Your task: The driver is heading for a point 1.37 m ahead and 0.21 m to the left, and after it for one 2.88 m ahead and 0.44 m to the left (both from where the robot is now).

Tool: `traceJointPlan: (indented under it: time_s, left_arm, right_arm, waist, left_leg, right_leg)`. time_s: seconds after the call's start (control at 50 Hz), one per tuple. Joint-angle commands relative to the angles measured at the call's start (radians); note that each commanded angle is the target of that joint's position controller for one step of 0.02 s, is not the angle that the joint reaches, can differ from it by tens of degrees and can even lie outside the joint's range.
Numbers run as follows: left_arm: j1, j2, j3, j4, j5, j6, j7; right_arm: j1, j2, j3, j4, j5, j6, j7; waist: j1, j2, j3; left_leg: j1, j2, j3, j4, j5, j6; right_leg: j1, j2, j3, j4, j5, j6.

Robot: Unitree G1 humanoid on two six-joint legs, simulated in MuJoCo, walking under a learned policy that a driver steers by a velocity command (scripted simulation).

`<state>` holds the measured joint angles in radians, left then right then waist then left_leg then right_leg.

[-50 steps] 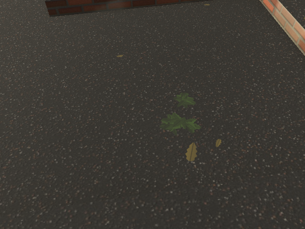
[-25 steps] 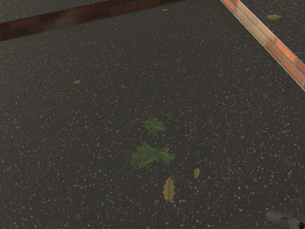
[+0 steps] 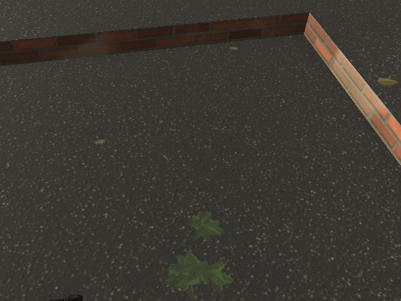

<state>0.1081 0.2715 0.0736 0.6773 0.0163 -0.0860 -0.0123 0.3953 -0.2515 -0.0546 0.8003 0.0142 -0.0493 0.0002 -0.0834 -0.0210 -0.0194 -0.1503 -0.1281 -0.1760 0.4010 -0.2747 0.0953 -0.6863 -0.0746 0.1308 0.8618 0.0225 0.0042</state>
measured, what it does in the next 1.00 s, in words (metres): goes down, turning left: right foot 0.16 m lower, then left foot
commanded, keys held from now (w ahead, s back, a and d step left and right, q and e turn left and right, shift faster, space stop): w+q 0.80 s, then w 0.20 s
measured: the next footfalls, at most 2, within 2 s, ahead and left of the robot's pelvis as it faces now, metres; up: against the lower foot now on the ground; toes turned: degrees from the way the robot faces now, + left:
right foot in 0.32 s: +0.38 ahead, -0.22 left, -0.16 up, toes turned +17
left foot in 0.86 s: +0.60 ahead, +0.07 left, -0.16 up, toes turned +30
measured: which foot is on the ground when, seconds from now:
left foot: down 0.00-0.32, up 0.34-0.84, down 0.86-1.00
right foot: up 0.00-0.30, down 0.32-0.86, up 0.88-1.00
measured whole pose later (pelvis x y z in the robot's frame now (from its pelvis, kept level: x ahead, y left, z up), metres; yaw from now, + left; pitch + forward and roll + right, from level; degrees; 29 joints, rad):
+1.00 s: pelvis +0.56 -0.02 -0.17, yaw +32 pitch +2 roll +1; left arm 0.28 0.27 0.05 0.84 -0.02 -0.10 0.00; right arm 0.21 -0.24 -0.06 0.68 0.00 -0.05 0.03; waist 0.02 -0.01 0.01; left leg -0.33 -0.12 0.02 0.48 -0.19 0.11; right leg -0.45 -0.06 0.03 1.22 -0.37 -0.01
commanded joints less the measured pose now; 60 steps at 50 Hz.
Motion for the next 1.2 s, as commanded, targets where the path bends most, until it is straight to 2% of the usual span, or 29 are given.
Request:
traceJointPlan:
  time_s: [0.02,0.08,0.14,0.18,0.24,0.3,0.32,0.34,0.36,0.38,0.4,0.42,0.44,0.46,0.48,0.52,0.56,0.6,0.74,0.8,0.84,0.86,0.88,0.9,0.92,0.94,0.96,1.04,1.2]
  left_arm:
    - [-0.16,0.122,0.039,-0.119,-0.028,-0.043,-0.025]
    - [-0.285,0.112,0.028,-0.147,-0.024,-0.08,-0.045]
    - [-0.268,0.038,-0.005,-0.135,0.016,-0.093,-0.075]
    - [-0.191,0.042,-0.002,-0.115,-0.004,-0.075,-0.079]
    - [-0.147,0.08,0.014,-0.1,-0.033,-0.049,-0.054]
    - [0.217,0.145,0.055,0.034,-0.038,-0.049,-0.033]
    - [0.396,0.144,0.048,0.097,-0.023,-0.046,-0.038]
    - [0.458,0.173,0.035,0.134,0.017,-0.048,-0.045]
    - [0.468,0.215,0.05,0.162,0.009,-0.025,-0.048]
    - [0.442,0.263,0.069,0.174,-0.014,-0.001,-0.052]
    - [0.352,0.234,0.063,0.179,-0.019,0.009,-0.043]
    - [0.224,0.128,0.024,0.129,-0.003,-0.01,-0.033]
    - [0.139,0.115,0.01,0.138,0.003,-0.029,-0.028]
    - [0.086,0.048,-0.008,0.148,-0.008,-0.045,-0.021]
    - [0.101,0.025,-0.015,0.173,-0.009,-0.049,-0.016]
    - [0.141,0.07,-0.01,0.196,0.011,-0.05,0.01]
    - [0.22,0.07,-0.012,0.224,0.016,-0.044,0.03]
    - [0.254,0.092,-0.006,0.232,-0.004,-0.034,0.038]
    - [0.373,0.116,0.007,0.256,-0.015,0.017,0.056]
    - [0.344,0.158,0.019,0.222,-0.016,0.038,0.07]
    - [0.315,0.184,0.027,0.203,-0.027,0.036,0.066]
    - [0.254,0.182,0.024,0.184,-0.035,0.021,0.055]
    - [0.29,0.067,-0.009,0.152,0.023,-0.004,0.035]
    - [0.372,0.06,-0.026,0.147,-0.011,-0.043,0.0]
    - [0.247,0.144,0.005,0.125,-0.053,-0.062,-0.01]
    - [0.156,0.141,0.004,0.079,-0.063,-0.059,-0.007]
    - [0.145,0.119,0.003,0.089,-0.047,-0.046,0.004]
    - [0.21,0.079,0.005,0.099,-0.017,0.006,0.018]
    - [-0.033,0.047,-0.018,0.025,-0.035,0.009,0.002]
  right_arm:
    - [0.192,-0.139,-0.033,-0.011,0.006,-0.016,-0.022]
    - [0.243,-0.157,-0.044,0.0,0.017,-0.008,-0.05]
    - [0.115,-0.142,-0.031,-0.036,0.015,0.009,-0.079]
    - [0.073,-0.153,-0.038,-0.058,0.017,0.012,-0.077]
    - [0.084,-0.125,-0.042,-0.049,0.037,0.024,-0.082]
    - [0.059,-0.12,-0.037,-0.034,0.017,0.028,-0.062]
    - [0.111,-0.04,-0.015,-0.01,0.008,0.022,-0.04]
    - [0.301,0.085,0.015,0.042,0.007,0.004,-0.008]
    - [0.437,0.06,0.018,0.034,0.047,-0.016,-0.005]
    - [0.408,-0.013,0.01,0.002,0.07,-0.025,-0.022]
    - [0.255,-0.058,0.003,-0.045,0.083,-0.017,-0.045]
    - [0.078,-0.124,-0.014,-0.069,0.066,0.002,-0.062]
    - [0.009,-0.118,-0.014,-0.101,0.046,0.02,-0.066]
    - [-0.011,-0.127,-0.031,-0.089,0.024,0.03,-0.058]
    - [-0.036,-0.102,-0.033,-0.095,0.015,0.029,-0.048]
    - [-0.113,-0.063,-0.034,-0.134,-0.006,0.013,-0.034]
    - [-0.145,-0.019,-0.025,-0.159,0.001,0.005,-0.018]
    - [-0.185,0.001,-0.016,-0.182,0.006,0.009,-0.002]
    - [-0.446,0.01,-0.01,-0.286,0.014,0.014,0.051]
    - [-0.45,-0.003,-0.015,-0.309,0.009,0.01,0.065]
    - [-0.269,-0.064,-0.044,-0.272,0.006,0.01,0.056]
    - [-0.075,-0.128,-0.074,-0.221,0.004,0.011,0.038]
    - [0.024,-0.219,-0.084,-0.168,0.006,0.015,0.015]
    - [0.07,-0.233,-0.079,-0.17,-0.004,0.003,0.014]
    - [0.048,-0.183,-0.072,-0.162,-0.02,0.003,0.011]
    - [-0.072,-0.151,-0.06,-0.175,-0.011,-0.004,0.013]
    - [-0.157,-0.119,-0.047,-0.185,-0.005,-0.012,0.019]
    - [-0.198,-0.091,-0.036,-0.158,-0.013,-0.039,0.025]
    - [-0.075,-0.139,-0.041,-0.055,-0.01,-0.048,0.006]
  waist:
    - [-0.029,0.109,0.012]
    - [-0.064,0.141,0.061]
    - [-0.03,0.114,0.097]
    - [0.003,0.114,0.072]
    - [0.022,0.13,0.092]
    - [0.17,0.055,-0.05]
    - [0.213,-0.025,-0.122]
    - [0.148,-0.32,-0.192]
    - [0.079,-0.568,-0.258]
    - [0.055,-0.417,-0.3]
    - [0.045,-0.196,-0.23]
    - [0.075,-0.031,-0.08]
    - [0.047,-0.04,-0.008]
    - [0.012,-0.014,0.058]
    - [0.021,-0.081,0.082]
    - [0.046,-0.128,0.098]
    - [0.058,-0.109,0.051]
    - [0.079,-0.062,0.027]
    - [0.164,0.0,0.111]
    - [0.126,-0.052,0.059]
    - [0.019,-0.094,-0.049]
    - [-0.093,-0.069,-0.131]
    - [-0.039,0.191,-0.218]
    - [-0.017,0.231,-0.397]
    - [-0.054,0.075,-0.272]
    - [-0.002,0.024,-0.116]
    - [0.052,-0.046,-0.046]
    - [0.128,0.038,-0.016]
    - [0.02,0.077,0.041]
  left_leg:
    - [0.334,0.29,-0.358,0.022,0.258,0.194]
    - [0.456,0.319,-0.443,0.062,0.213,0.187]
    - [-0.099,0.192,-0.291,0.105,0.033,0.133]
    - [-0.275,0.155,-0.268,0.133,-0.08,0.087]
    - [-0.122,0.142,-0.295,0.309,-0.111,0.032]
    - [-0.047,0.064,-0.18,0.824,0.003,-0.051]
    - [-0.309,0.017,-0.154,1.126,-0.406,-0.085]
    - [-0.673,-0.016,-0.172,1.495,-0.676,-0.089]
    - [-0.807,0.023,-0.117,1.669,-0.586,-0.112]
    - [-0.863,0.07,-0.037,1.714,-0.432,-0.127]
    - [-0.883,0.133,0.049,1.608,-0.234,-0.126]
    - [-0.826,0.188,0.044,1.553,-0.113,-0.097]
    - [-0.778,0.219,0.021,1.522,-0.09,-0.084]
    - [-0.725,0.256,-0.062,1.276,0.021,-0.051]
    - [-0.694,0.25,-0.063,1.171,0.052,-0.043]
    - [-0.599,0.207,0.006,0.853,0.222,-0.082]
    - [-0.596,0.19,0.011,0.693,0.293,-0.087]
    - [-0.613,0.169,0.032,0.536,0.343,-0.065]
    - [-0.698,0.141,0.165,0.331,0.287,-0.032]
    - [-0.511,0.071,0.291,0.292,0.131,0.003]
    - [-0.205,0.03,0.287,0.232,0.085,0.053]
    - [0.104,0.064,0.196,0.096,0.246,0.104]
    - [0.477,0.317,-0.157,0.163,0.484,0.197]
    - [0.671,0.514,-0.611,0.031,0.314,0.394]
    - [0.546,0.462,-0.498,-0.047,0.199,0.337]
    - [0.349,0.414,-0.359,-0.085,0.199,0.275]
    - [0.178,0.37,-0.266,-0.118,0.264,0.232]
    - [-0.079,0.302,-0.076,-0.205,0.423,0.202]
    - [-0.005,0.277,0.132,-0.235,0.355,0.1]
  right_leg:
    - [-0.348,0.007,0.056,-0.024,-0.051,-0.026]
    - [-0.494,0.005,0.082,-0.132,-0.06,-0.033]
    - [0.021,0.074,-0.006,-0.267,0.379,-0.032]
    - [0.291,0.098,-0.006,-0.28,0.429,-0.023]
    - [0.33,0.019,0.066,-0.428,0.376,0.006]
    - [0.657,-0.05,0.005,-0.604,0.528,0.028]
    - [0.966,-0.13,0.083,-0.455,0.424,0.009]
    - [1.243,-0.17,0.056,-0.057,0.848,0.058]
    - [1.227,-0.244,0.254,-0.144,0.932,0.023]
    - [1.13,-0.359,0.466,-0.31,0.423,-0.109]
    - [0.946,-0.386,0.572,-0.518,-0.168,-0.202]
    - [0.707,-0.373,0.512,-0.588,-0.219,-0.211]
    - [0.524,-0.383,0.487,-0.569,-0.142,-0.233]
    - [0.416,-0.284,0.339,-0.56,-0.143,-0.154]
    - [0.369,-0.214,0.199,-0.553,-0.073,-0.107]
    - [0.322,-0.118,0.016,-0.622,0.095,-0.1]
    - [0.427,-0.143,-0.006,-0.614,0.299,-0.11]
    - [0.551,-0.163,-0.043,-0.621,0.391,-0.098]
    - [0.793,-0.181,-0.173,-0.59,0.463,-0.037]
    - [0.782,-0.168,-0.252,-0.449,0.866,-0.035]
    - [0.693,-0.174,-0.242,-0.202,1.04,-0.066]
    - [0.525,-0.133,-0.27,0.026,0.844,-0.055]
    - [0.143,0.011,-0.272,0.4,-0.3,-0.032]
    - [-0.098,0.098,-0.056,0.614,-0.657,-0.031]
    - [-0.179,0.046,-0.015,0.585,-0.54,-0.04]
    - [-0.162,0.006,-0.037,0.481,-0.433,-0.04]
    - [-0.092,-0.031,-0.051,0.404,-0.383,-0.027]
    - [0.074,-0.073,-0.075,0.257,-0.279,0.022]
    - [0.058,-0.03,-0.104,-0.184,0.137,-0.001]
Velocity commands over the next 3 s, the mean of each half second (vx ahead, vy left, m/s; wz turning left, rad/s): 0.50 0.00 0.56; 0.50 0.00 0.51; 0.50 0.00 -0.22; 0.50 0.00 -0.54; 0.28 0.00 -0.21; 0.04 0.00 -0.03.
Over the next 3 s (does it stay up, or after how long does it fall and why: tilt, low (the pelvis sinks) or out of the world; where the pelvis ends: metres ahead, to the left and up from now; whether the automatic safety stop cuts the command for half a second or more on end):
stays up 1.33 0.17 -0.17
